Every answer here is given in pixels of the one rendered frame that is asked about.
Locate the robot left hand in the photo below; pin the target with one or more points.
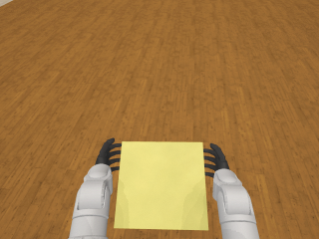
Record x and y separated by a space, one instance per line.
105 154

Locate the robot right hand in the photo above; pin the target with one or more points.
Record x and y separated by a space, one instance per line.
218 159

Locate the carton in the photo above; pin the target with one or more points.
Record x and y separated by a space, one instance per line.
161 186

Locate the robot right forearm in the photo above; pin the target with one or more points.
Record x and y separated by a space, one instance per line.
235 210

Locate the robot left forearm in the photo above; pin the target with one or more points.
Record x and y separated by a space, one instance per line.
92 205

